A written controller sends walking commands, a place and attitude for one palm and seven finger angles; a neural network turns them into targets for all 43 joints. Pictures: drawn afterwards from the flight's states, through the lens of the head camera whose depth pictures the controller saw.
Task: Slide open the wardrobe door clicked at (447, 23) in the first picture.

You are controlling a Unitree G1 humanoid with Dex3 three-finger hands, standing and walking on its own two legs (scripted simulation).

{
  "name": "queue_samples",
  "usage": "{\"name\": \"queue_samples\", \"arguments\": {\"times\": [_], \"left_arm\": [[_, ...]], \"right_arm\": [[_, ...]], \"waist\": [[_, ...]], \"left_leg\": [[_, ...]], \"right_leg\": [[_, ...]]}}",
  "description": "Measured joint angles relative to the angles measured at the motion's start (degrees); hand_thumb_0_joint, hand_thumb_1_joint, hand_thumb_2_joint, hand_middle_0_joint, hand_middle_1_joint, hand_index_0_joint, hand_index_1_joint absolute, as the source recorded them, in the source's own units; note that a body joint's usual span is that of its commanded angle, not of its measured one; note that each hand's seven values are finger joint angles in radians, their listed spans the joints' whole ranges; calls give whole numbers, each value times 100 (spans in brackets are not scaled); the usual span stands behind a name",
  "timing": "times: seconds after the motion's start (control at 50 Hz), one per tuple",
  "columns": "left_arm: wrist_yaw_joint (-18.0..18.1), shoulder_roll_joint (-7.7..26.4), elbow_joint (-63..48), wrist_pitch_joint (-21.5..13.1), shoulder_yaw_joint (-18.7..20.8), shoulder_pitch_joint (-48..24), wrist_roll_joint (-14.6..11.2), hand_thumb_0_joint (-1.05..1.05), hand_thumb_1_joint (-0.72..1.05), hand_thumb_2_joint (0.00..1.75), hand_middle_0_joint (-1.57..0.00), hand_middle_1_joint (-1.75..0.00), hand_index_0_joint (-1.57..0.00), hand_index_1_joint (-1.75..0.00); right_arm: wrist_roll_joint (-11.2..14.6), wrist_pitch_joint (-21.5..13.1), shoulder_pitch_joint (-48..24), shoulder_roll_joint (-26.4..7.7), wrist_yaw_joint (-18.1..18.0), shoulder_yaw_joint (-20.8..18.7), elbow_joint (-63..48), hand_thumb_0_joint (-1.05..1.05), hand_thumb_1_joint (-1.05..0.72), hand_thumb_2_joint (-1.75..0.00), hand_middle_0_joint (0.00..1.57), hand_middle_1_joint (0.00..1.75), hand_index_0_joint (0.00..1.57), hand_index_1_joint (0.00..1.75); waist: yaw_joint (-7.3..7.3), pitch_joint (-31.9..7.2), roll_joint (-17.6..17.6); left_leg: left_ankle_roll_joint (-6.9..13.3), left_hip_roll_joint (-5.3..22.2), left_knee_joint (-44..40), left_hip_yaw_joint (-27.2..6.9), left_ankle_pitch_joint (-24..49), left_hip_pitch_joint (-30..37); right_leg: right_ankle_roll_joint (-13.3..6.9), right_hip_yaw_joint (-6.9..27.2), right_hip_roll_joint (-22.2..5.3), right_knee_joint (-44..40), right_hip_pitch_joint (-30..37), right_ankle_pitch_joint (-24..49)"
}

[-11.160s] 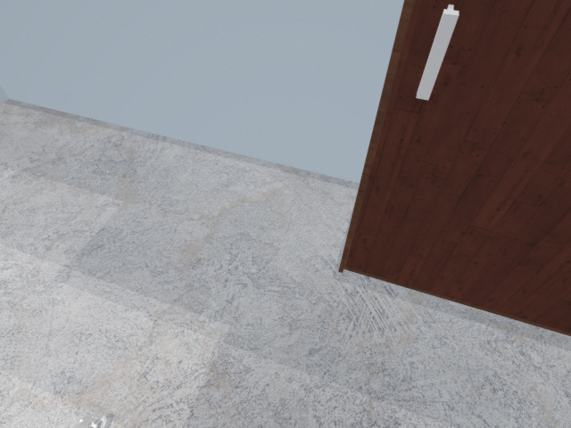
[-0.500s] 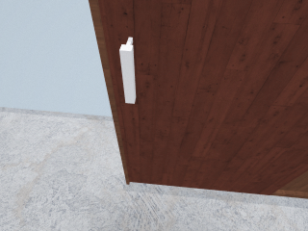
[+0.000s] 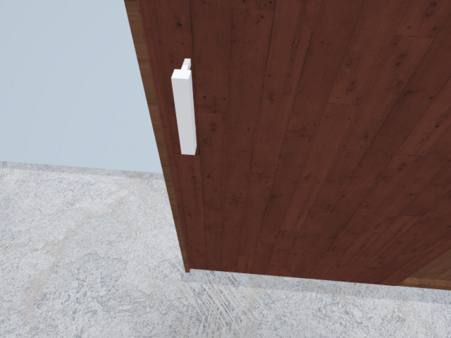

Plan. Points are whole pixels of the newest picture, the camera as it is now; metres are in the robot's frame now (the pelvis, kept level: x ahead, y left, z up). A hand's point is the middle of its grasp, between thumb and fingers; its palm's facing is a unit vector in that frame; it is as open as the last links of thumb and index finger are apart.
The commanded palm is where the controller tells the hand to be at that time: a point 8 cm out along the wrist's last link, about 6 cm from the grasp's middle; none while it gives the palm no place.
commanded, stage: look again from close up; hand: left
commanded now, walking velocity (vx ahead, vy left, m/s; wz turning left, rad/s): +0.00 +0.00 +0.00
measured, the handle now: (188, 108) +0.47 +0.11 +0.16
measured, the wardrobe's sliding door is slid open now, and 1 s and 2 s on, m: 0.00 0.00 0.00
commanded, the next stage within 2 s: raise the hand with hooked fingers in 0.52 s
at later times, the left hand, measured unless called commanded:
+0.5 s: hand out of the picture +0.01 +0.18 -0.18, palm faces +0.00 -0.98 -0.21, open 7.3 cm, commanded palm none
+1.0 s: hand (118, 328) +0.14 +0.18 -0.02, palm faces -0.05 -1.00 -0.01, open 8.3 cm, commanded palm +0.12 +0.25 -0.01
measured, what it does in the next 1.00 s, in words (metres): lowers itself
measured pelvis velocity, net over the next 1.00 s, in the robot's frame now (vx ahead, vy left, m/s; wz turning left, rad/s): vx -0.05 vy -0.02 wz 0.05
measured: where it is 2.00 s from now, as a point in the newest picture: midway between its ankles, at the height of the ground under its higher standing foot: outside the picture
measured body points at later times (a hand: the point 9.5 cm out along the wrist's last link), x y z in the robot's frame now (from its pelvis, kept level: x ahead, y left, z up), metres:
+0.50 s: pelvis +0.00 -0.01 +0.00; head +0.01 +0.00 +0.45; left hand +0.01 +0.23 -0.16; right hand +0.04 -0.25 -0.15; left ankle +0.00 +0.10 -0.74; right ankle -0.04 -0.12 -0.74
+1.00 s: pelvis -0.05 -0.02 -0.06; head -0.03 -0.01 +0.39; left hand +0.14 +0.24 -0.02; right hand +0.18 -0.26 -0.10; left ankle +0.00 +0.10 -0.74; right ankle -0.04 -0.12 -0.74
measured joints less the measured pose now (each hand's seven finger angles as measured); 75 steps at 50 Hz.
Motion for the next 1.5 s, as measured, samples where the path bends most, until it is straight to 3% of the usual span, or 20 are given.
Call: {"name": "queue_samples", "arguments": {"times": [0.64,0.66,0.68,0.74,0.8,0.88,0.92,0.96,1.0,1.06,1.14,1.2,1.34,1.5], "left_arm": [[67,-139,78,-62,-33,213,6,0,90,90,-20,-30,-20,-30],[32,-203,-800,273,164,448,-216,0,90,90,-21,-30,-20,-30],[64,-225,-1922,389,222,724,-402,1,90,90,-21,-30,-21,-31],[132,-187,-4417,16,220,1147,-771,1,88,89,-21,-32,-21,-32],[-278,-165,-5307,-876,511,790,-1057,1,85,88,-21,-34,-21,-34],[-1529,-64,-5228,-2461,940,309,-1485,0,78,85,-21,-38,-21,-38],[-2196,39,-5221,-2837,1041,350,-1603,0,74,83,-21,-41,-21,-41],[-2598,122,-5275,-2754,1095,517,-1763,0,70,82,-22,-43,-22,-44],[-2686,136,-5356,-2439,1146,706,-1920,0,65,80,-22,-46,-22,-46],[-2374,116,-5681,-2061,1197,982,-1923,0,58,77,-23,-51,-23,-51],[-2066,231,-6177,-1995,1147,958,-1758,1,49,73,-23,-57,-23,-57],[-2186,366,-6243,-1897,1130,616,-1747,1,42,70,-24,-61,-24,-61],[-2525,673,-5888,-1171,1532,130,-1990,0,25,63,-25,-72,-25,-72],[-2519,661,-6086,-1018,1808,176,-2131,0,7,55,-26,-83,-26,-84]], "right_arm": [[22,18,-4,67,-1,-15,5,0,-91,-90,20,30,20,30],[54,-1,65,45,-62,-49,-257,0,-91,-90,20,30,20,30],[77,-206,207,15,-189,-38,-554,0,-91,-90,20,30,20,30],[186,-935,556,-89,-254,14,-1264,1,-91,-90,20,30,20,29],[133,-1280,435,-167,-140,-10,-1809,1,-91,-90,20,30,20,30],[60,-1449,-43,-221,128,-122,-2476,1,-91,-90,20,30,20,30],[88,-1458,-218,-303,220,-189,-2837,1,-91,-90,20,30,20,30],[158,-1403,-311,-377,211,-236,-3150,1,-91,-90,20,30,20,30],[223,-1339,-314,-448,129,-255,-3388,1,-91,-90,20,30,20,30],[259,-1323,-211,-494,-42,-222,-3527,1,-91,-90,20,30,20,30],[253,-1416,-42,-427,-238,-5,-3349,1,-91,-90,20,30,20,30],[255,-1481,29,-297,-315,202,-3109,1,-91,-90,20,30,20,30],[259,-1558,278,-45,-299,426,-2835,1,-90,-90,21,30,20,30],[269,-1757,509,-321,-250,279,-2750,1,-90,-90,21,30,20,30]], "waist": [[27,0,34],[20,111,95],[69,218,125],[105,135,149],[-67,-154,196],[-142,-551,92],[-107,-670,71],[-46,-744,41],[35,-764,40],[171,-698,100],[273,-569,193],[256,-493,251],[47,-483,329],[46,-443,345]], "left_leg": [[-86,117,66,-78,13,-87],[-87,146,199,-106,-42,-124],[-83,125,244,-117,-61,-112],[-30,-35,337,-216,-22,-269],[-21,-47,839,-386,-123,-883],[-72,93,1945,-358,-473,-2103],[-78,149,2479,-337,-598,-2583],[-74,172,2921,-329,-829,-2901],[-84,180,3210,-382,-976,-3078],[-94,203,3408,-534,-1069,-3096],[-111,211,3397,-753,-1065,-2949],[-116,210,3241,-827,-985,-2802],[-82,230,2568,-640,-740,-2288],[7,170,2097,-479,-611,-1818]], "right_leg": [[-73,-71,116,-104,12,63],[-67,-95,139,-83,33,66],[-66,-107,117,-10,36,46],[-50,-218,-49,408,-202,-155],[-60,-387,-87,870,-724,-317],[-144,-329,-35,2024,-1988,-673],[-128,-273,-11,2600,-2500,-881],[-191,-249,-10,3048,-2826,-1064],[-189,-291,-16,3305,-2963,-1197],[-206,-433,17,3362,-2860,-1265],[-221,-644,64,3153,-2545,-1218],[-219,-718,88,2916,-2341,-1115],[-162,-545,127,2250,-1920,-787],[-62,-400,82,1769,-1497,-591]]}}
